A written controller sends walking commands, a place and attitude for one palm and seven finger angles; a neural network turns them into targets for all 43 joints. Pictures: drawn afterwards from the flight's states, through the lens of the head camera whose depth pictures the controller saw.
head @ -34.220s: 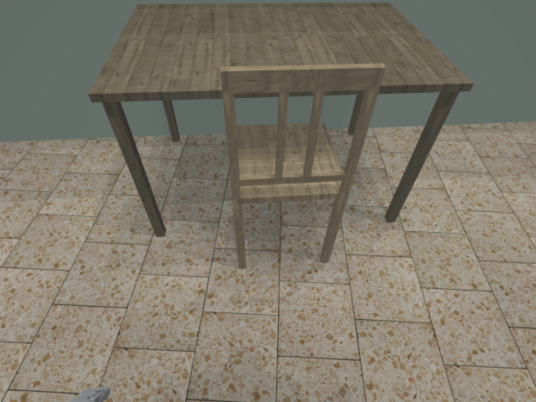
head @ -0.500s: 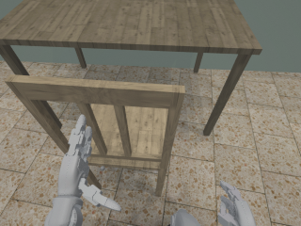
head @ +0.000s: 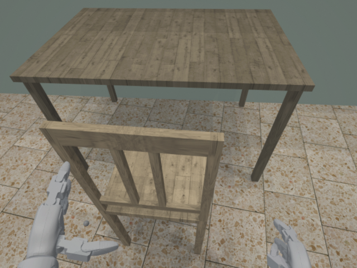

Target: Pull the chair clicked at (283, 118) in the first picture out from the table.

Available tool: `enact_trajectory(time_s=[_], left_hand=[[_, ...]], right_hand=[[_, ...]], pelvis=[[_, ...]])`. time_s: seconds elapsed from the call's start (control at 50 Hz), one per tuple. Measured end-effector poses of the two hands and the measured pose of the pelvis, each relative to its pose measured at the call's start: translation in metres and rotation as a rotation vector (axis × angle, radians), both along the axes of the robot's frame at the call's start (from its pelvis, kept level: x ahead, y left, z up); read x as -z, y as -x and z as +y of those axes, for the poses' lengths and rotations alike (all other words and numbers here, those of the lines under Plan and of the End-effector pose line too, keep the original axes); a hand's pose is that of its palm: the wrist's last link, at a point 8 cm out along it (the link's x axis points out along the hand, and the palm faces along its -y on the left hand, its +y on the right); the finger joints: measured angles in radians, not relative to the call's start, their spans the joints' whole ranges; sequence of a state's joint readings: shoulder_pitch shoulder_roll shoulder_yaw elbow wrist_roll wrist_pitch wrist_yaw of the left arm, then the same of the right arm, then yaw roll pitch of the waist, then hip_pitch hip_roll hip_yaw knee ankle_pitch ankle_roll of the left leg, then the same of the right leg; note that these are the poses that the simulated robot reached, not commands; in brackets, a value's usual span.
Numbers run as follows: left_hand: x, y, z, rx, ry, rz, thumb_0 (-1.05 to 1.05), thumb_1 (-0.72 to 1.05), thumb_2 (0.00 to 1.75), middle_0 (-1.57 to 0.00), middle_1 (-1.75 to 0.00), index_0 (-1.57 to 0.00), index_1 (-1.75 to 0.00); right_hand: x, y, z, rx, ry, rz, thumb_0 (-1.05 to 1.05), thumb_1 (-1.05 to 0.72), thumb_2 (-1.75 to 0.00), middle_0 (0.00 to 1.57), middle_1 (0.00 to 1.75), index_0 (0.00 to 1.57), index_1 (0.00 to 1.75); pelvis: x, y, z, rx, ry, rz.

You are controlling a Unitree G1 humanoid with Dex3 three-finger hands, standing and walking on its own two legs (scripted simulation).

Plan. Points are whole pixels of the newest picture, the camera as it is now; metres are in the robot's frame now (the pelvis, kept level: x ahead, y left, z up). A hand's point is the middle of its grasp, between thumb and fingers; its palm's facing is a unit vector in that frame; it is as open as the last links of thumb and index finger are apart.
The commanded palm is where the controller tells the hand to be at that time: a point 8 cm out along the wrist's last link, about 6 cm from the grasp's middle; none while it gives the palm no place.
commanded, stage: draw the hand back to the body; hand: left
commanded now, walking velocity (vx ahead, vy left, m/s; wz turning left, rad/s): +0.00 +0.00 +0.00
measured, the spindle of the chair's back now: (127, 178) +0.36 +0.18 -0.06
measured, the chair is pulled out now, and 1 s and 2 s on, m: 0.23 0.23 0.23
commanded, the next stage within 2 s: step back with the hand held close in 0.84 s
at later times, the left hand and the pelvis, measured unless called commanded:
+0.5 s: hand (3, 184) +0.19 +0.28 +0.20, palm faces +0.47 -0.78 -0.42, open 8.9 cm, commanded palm +0.15 +0.32 +0.20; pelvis +0.01 +0.01 +0.03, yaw +0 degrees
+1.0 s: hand (10, 184) +0.20 +0.27 +0.19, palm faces +0.46 -0.80 -0.39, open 7.4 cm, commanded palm +0.15 +0.31 +0.20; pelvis +0.00 +0.01 +0.03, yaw -1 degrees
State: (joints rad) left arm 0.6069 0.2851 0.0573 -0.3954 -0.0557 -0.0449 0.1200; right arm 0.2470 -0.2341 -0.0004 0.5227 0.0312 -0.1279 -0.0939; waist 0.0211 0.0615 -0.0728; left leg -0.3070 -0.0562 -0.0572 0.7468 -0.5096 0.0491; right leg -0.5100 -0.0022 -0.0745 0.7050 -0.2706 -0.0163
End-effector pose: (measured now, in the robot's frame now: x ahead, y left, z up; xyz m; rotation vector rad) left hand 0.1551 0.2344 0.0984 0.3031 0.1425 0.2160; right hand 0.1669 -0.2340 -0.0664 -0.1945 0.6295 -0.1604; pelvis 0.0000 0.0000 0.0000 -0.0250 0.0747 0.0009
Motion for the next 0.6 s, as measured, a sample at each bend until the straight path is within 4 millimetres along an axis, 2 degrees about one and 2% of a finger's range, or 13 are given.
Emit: enact_trajectory(time_s=[0.12,0.26,0.36,0.5,0.54,0.6], left_hand=[[-0.034,-0.003,0.025,-0.084,-0.082,-0.09,0.0,-0.02,0.46,-0.08,-0.11,-0.08,-0.11],[-0.065,-0.007,0.04,-0.113,-0.119,-0.192,0.0,0.23,0.58,-0.11,-0.16,-0.11,-0.16],[-0.08,-0.003,0.054,-0.129,-0.163,-0.226,0.01,0.41,0.67,-0.14,-0.2,-0.14,-0.2],[-0.114,0.004,0.076,-0.183,-0.25,-0.334,0.01,0.66,0.79,-0.18,-0.25,-0.18,-0.25],[-0.118,0.005,0.08,-0.198,-0.253,-0.358,0.01,0.72,0.82,-0.18,-0.26,-0.18,-0.27],[-0.111,0.004,0.081,-0.204,-0.224,-0.352,0.01,0.79,0.85,-0.19,-0.28,-0.19,-0.28]], right_hand=[[-0.008,-0.015,0.012,-0.039,-0.001,-0.018,0.01,-0.9,-0.89,0.2,0.3,0.2,0.3],[-0.014,-0.027,0.032,-0.077,-0.042,-0.035,0.01,-0.9,-0.89,0.2,0.3,0.2,0.3],[-0.018,-0.029,0.039,-0.096,-0.052,-0.032,0.01,-0.9,-0.89,0.2,0.3,0.2,0.3],[-0.018,-0.025,0.04,-0.108,-0.044,-0.016,0.01,-0.9,-0.89,0.2,0.3,0.21,0.3],[-0.017,-0.024,0.038,-0.105,-0.042,-0.008,0.01,-0.9,-0.89,0.2,0.3,0.21,0.3],[-0.016,-0.019,0.035,-0.097,-0.04,0.006,0.01,-0.9,-0.89,0.2,0.3,0.21,0.3]], pelvis=[[-0.01,-0.007,0.005,-0.008,0.005,-0.053],[-0.019,-0.012,0.01,-0.002,0.005,-0.089],[-0.022,-0.013,0.012,0.004,0.007,-0.108],[-0.025,-0.012,0.014,0.003,0.008,-0.128],[-0.026,-0.011,0.015,0.003,0.007,-0.13],[-0.026,-0.009,0.016,0.006,0.005,-0.129]])
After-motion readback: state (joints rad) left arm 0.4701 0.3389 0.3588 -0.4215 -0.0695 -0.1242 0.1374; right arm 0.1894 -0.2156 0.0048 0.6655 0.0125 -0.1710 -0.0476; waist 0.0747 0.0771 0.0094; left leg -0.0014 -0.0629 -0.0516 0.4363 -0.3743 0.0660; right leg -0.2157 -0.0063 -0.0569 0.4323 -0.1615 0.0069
